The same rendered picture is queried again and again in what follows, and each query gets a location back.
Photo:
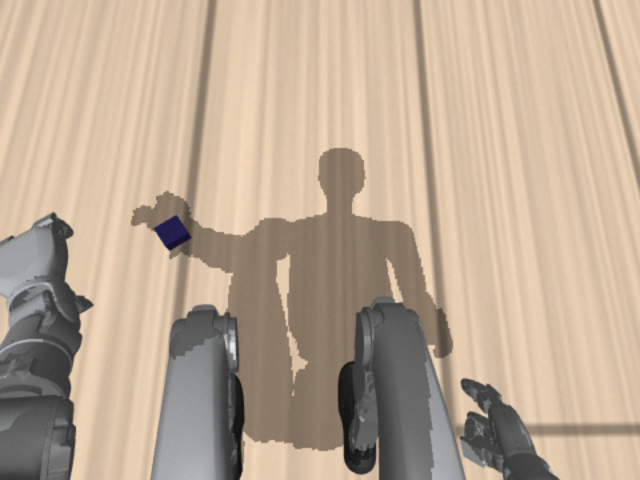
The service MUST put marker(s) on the left robot hand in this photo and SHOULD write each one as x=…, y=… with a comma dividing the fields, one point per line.
x=39, y=252

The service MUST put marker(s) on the left robot arm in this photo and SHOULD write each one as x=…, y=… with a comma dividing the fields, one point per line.
x=37, y=434

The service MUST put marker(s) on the right robot hand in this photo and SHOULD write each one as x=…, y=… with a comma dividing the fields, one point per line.
x=502, y=434

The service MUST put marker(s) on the right robot arm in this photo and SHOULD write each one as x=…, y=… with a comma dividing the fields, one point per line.
x=526, y=466

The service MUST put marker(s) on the right robot foot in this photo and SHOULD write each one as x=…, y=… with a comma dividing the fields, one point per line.
x=359, y=462

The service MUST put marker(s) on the small box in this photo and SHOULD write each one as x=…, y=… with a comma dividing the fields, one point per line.
x=172, y=233

